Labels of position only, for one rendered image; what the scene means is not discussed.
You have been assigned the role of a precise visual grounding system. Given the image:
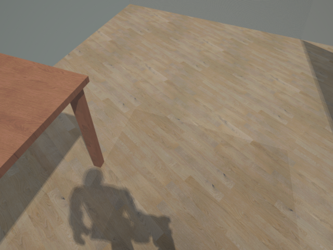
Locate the table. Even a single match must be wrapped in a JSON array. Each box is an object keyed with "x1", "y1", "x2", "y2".
[{"x1": 0, "y1": 53, "x2": 104, "y2": 178}]

